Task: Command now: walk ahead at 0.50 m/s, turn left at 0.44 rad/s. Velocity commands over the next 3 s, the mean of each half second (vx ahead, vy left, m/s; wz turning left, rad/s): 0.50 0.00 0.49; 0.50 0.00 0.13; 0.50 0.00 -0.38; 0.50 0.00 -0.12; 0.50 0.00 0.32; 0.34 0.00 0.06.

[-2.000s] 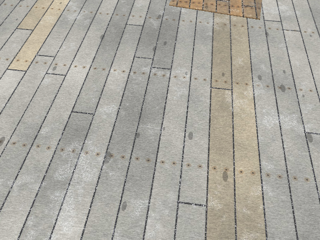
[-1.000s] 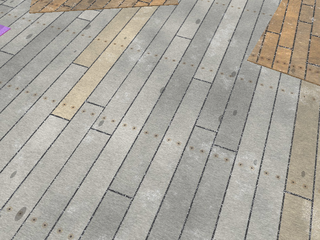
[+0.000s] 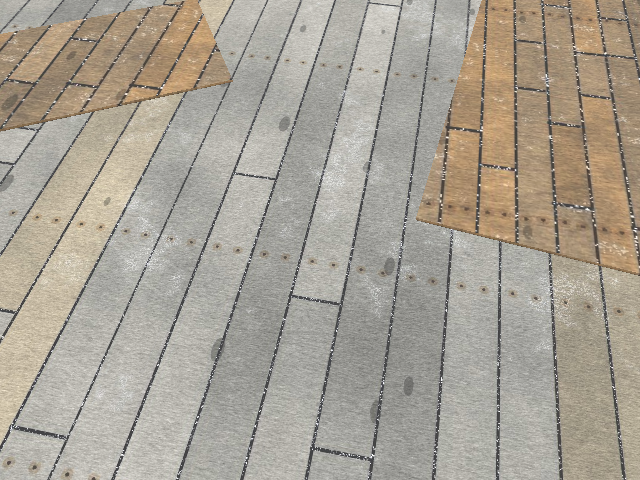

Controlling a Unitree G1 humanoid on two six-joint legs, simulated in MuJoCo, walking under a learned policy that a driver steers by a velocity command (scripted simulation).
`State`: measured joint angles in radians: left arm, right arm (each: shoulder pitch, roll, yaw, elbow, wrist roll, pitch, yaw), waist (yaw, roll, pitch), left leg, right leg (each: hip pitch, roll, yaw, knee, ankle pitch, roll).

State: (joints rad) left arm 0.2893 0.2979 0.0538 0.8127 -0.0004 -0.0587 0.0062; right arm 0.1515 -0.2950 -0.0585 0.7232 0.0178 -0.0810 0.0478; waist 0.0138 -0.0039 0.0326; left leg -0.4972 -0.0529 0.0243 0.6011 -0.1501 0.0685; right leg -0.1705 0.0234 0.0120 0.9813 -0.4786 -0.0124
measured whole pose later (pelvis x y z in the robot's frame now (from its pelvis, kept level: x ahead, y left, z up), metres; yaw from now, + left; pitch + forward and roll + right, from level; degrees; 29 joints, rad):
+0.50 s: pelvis +0.30 -0.03 +0.01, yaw +16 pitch +2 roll -1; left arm 0.13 0.27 0.05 0.69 0.00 -0.12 -0.02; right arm 0.35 -0.30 -0.06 0.75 0.03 -0.03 -0.01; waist -0.03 0.03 0.00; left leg -0.30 -0.07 -0.16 1.08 -0.46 0.03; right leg -0.40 0.04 0.01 0.53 -0.15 -0.02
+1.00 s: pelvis +0.53 +0.10 +0.01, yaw +18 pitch +2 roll -1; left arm 0.37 0.30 0.04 0.88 -0.03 -0.07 -0.01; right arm 0.10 -0.27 -0.04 0.66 0.00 -0.07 0.03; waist 0.05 -0.01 0.03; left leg -0.42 -0.01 0.03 0.55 -0.16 0.05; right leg -0.26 -0.02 0.05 1.03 -0.46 -0.01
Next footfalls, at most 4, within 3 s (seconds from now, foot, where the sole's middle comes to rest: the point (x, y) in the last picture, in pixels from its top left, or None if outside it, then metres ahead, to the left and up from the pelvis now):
0.40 right None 0.43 -0.10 -0.76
0.92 left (230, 399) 0.61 0.23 -0.76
1.46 right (310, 269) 0.95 0.06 -0.76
1.98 left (232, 179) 1.26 0.29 -0.76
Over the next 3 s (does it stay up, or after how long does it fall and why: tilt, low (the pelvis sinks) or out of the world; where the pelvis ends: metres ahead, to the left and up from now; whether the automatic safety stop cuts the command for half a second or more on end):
stays up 1.61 0.27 0.01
